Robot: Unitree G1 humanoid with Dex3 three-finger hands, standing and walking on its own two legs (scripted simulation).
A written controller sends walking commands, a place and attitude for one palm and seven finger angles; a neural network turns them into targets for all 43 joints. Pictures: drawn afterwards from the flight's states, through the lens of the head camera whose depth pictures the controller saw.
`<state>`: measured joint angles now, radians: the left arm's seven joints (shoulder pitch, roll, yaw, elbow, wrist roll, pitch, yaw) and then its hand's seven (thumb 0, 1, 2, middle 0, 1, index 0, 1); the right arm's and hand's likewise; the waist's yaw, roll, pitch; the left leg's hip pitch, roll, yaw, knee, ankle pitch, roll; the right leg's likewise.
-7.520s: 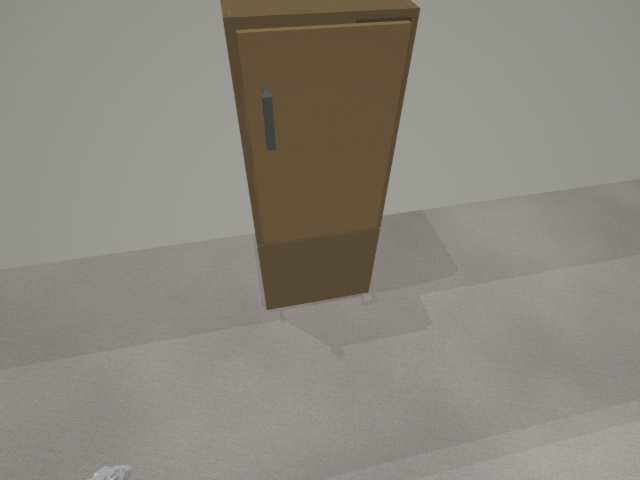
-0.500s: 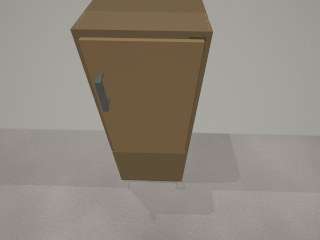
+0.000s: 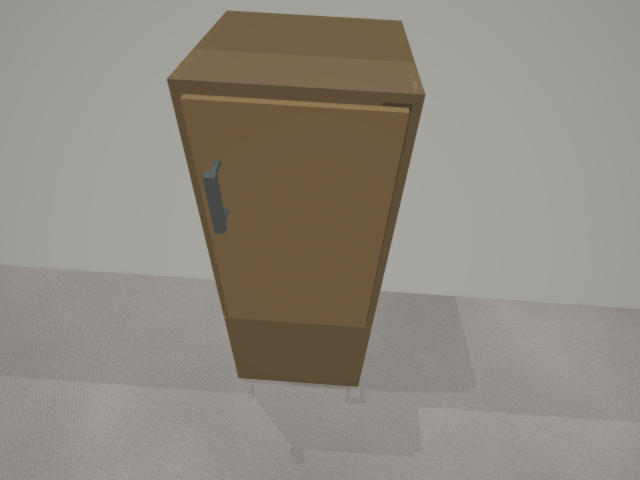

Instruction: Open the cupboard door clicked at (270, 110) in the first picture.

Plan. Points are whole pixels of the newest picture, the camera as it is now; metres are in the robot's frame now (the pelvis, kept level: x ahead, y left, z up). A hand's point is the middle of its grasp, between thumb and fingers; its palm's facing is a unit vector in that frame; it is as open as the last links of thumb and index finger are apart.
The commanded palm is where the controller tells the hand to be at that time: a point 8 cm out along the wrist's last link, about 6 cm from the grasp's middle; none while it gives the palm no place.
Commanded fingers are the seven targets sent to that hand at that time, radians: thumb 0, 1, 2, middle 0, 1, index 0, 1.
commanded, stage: look again from close up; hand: left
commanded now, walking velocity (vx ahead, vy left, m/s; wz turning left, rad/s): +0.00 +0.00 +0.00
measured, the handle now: (218, 197) +0.56 +0.22 +0.04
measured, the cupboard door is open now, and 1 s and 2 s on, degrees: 0 0 0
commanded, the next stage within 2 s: shuffle to correct the standing spot in 0.42 s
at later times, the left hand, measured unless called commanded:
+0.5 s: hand out of the picture -0.07 +0.19 -0.18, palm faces +0.04 -0.99 -0.14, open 7.3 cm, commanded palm none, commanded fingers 0.00 0.90 0.90 -0.20 -0.30 -0.20 -0.30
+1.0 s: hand out of the picture -0.13 +0.21 -0.18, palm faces +0.08 -0.99 -0.11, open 7.4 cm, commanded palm none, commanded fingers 0.00 0.90 0.90 -0.20 -0.30 -0.20 -0.30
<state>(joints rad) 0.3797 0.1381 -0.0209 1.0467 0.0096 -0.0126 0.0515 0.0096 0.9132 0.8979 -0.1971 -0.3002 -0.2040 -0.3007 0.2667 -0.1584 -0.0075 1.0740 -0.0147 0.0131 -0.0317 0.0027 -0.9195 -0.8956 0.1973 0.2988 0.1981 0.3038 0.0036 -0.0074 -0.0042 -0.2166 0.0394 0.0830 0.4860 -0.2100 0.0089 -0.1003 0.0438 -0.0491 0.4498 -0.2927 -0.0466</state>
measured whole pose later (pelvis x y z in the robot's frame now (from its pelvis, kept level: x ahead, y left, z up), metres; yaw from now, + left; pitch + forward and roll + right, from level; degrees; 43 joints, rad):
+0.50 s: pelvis -0.03 +0.05 +0.00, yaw +0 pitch -3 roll -1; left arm 0.40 0.11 -0.01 1.08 0.02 0.00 0.05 0.01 0.91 0.90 -0.20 -0.30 -0.20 -0.30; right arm 0.35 -0.11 -0.01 1.13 -0.01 0.02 -0.02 0.00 -0.90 -0.90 0.20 0.30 0.20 0.30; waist -0.01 -0.02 0.00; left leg -0.26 -0.01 0.11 0.44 -0.14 0.07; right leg -0.16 -0.01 -0.03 0.43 -0.22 0.02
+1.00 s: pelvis -0.03 +0.08 +0.00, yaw -2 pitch -1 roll -2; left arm 0.52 0.09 0.03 1.14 0.03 -0.01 0.03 0.01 0.91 0.90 -0.20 -0.30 -0.20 -0.30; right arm 0.32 -0.14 -0.06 1.07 -0.02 0.01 -0.01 0.01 -0.92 -0.90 0.20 0.30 0.20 0.30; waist 0.02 -0.01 -0.04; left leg -0.36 0.07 0.08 0.75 -0.37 0.03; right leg -0.14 0.00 -0.09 0.40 -0.25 -0.01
